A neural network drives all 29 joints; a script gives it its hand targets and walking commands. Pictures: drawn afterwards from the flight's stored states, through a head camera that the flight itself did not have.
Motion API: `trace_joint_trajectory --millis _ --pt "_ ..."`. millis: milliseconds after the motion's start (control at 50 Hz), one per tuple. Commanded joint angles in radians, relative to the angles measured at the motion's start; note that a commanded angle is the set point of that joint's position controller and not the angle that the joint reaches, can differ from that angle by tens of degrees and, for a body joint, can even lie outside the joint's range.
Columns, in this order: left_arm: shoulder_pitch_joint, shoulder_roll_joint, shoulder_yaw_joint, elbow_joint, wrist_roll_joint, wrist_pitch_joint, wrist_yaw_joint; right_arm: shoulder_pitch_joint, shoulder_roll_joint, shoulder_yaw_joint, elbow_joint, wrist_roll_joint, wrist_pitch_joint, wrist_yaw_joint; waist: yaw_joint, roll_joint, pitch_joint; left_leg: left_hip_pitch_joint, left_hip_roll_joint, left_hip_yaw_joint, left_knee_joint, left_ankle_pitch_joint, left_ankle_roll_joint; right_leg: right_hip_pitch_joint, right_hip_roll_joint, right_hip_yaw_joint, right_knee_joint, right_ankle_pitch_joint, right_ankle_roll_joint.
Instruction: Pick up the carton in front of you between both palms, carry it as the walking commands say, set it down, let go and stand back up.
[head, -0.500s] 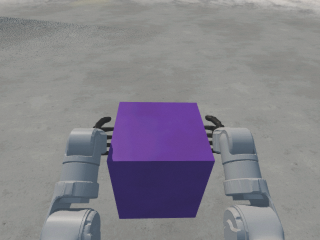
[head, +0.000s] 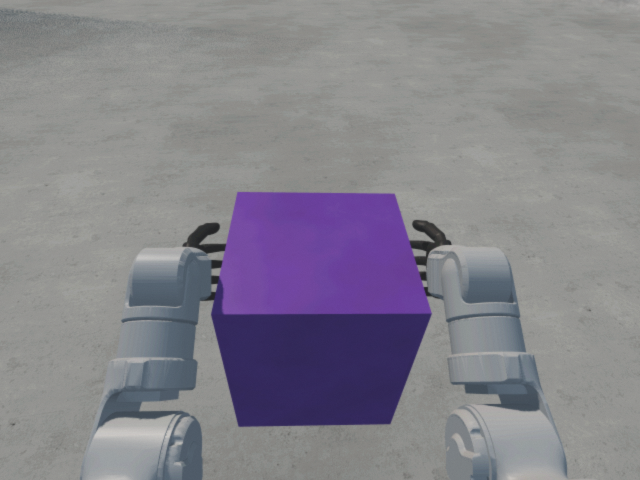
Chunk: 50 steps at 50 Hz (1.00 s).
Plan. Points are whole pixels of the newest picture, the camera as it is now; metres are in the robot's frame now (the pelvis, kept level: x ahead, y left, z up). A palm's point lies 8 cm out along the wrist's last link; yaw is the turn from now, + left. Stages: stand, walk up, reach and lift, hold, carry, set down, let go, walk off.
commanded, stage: carry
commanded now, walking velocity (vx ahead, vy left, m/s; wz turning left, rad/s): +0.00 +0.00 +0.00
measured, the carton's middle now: (315, 311) +0.34 +0.00 +0.05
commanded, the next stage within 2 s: none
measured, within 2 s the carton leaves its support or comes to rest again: neither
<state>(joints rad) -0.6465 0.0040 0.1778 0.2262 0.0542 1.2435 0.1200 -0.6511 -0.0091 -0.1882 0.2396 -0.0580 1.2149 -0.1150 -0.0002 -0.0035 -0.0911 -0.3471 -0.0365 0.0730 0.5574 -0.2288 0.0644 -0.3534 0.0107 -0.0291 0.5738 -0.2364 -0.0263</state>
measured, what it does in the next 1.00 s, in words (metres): stands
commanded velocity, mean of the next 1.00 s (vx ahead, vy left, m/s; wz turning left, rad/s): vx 0.08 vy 0.00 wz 0.00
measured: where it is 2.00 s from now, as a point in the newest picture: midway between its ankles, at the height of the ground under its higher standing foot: (302, 455)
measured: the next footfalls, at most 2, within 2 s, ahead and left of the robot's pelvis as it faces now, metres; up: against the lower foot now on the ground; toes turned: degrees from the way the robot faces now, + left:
left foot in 1.46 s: +0.31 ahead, +0.11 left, +0.00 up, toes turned +4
right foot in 1.96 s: +0.60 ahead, -0.08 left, +0.00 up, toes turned -11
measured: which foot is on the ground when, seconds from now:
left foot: down 0.00-1.00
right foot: down 0.00-1.00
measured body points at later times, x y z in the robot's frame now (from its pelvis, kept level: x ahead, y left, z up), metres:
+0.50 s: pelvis +0.00 +0.00 +0.00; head -0.02 +0.00 +0.45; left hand +0.35 +0.15 +0.12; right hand +0.35 -0.15 +0.12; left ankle +0.04 +0.08 -0.73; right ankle +0.04 -0.10 -0.73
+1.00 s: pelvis +0.01 +0.00 +0.00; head -0.02 +0.00 +0.45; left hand +0.36 +0.15 +0.12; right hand +0.36 -0.15 +0.12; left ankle +0.04 +0.08 -0.73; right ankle +0.04 -0.10 -0.72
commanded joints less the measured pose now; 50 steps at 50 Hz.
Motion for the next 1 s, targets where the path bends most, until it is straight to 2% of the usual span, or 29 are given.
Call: trace_joint_trajectory --millis 0,840,880,900,920,940,960,980 --pt "-0.775 -1.118 -0.546 -0.158 -0.425 -0.052 -0.225 -0.739 1.137 0.553 -0.134 0.430 -0.023 0.231 0.000 0.001 -0.371 0.140 0.163 -0.146 -0.085 0.117 0.007 0.115 -0.133 0.117 -0.071 0.091 -0.036" --pt "-0.786 -1.126 -0.546 -0.160 -0.427 -0.046 -0.228 -0.749 1.138 0.555 -0.140 0.432 -0.017 0.234 0.000 0.003 -0.380 0.135 0.171 -0.141 -0.086 0.124 0.006 0.118 -0.136 0.106 -0.072 0.095 -0.030" --pt "-0.789 -1.126 -0.548 -0.162 -0.429 -0.046 -0.228 -0.759 1.139 0.556 -0.143 0.434 -0.018 0.234 0.000 0.010 -0.373 0.130 0.165 -0.146 -0.125 -0.056 0.014 0.103 -0.119 0.092 -0.083 -0.044 -0.034" --pt "-0.793 -1.128 -0.549 -0.166 -0.430 -0.046 -0.229 -0.763 1.139 0.556 -0.144 0.435 -0.018 0.234 -0.002 0.024 -0.359 0.124 0.164 -0.164 -0.147 -0.209 0.028 0.076 -0.096 0.077 -0.068 -0.163 -0.041" --pt "-0.799 -1.129 -0.551 -0.166 -0.431 -0.045 -0.229 -0.759 1.138 0.555 -0.140 0.436 -0.018 0.233 -0.010 0.041 -0.337 0.116 0.177 -0.202 -0.173 -0.359 0.046 0.031 -0.074 0.064 -0.043 -0.270 -0.046" --pt "-0.808 -1.128 -0.551 -0.163 -0.430 -0.045 -0.229 -0.759 1.137 0.554 -0.137 0.436 -0.018 0.233 -0.024 0.063 -0.310 0.126 0.209 -0.262 -0.209 -0.463 0.068 -0.033 -0.055 0.045 0.001 -0.313 -0.048" --pt "-0.811 -1.129 -0.550 -0.155 -0.429 -0.045 -0.230 -0.764 1.131 0.553 -0.136 0.437 -0.019 0.232 -0.039 0.100 -0.285 0.157 0.249 -0.325 -0.246 -0.513 0.092 -0.100 -0.026 0.007 0.062 -0.280 -0.045" --pt "-0.805 -1.126 -0.547 -0.141 -0.427 -0.044 -0.230 -0.764 1.124 0.552 -0.134 0.438 -0.020 0.231 -0.049 0.134 -0.264 0.186 0.287 -0.368 -0.264 -0.509 0.116 -0.150 -0.003 -0.034 0.103 -0.211 -0.044"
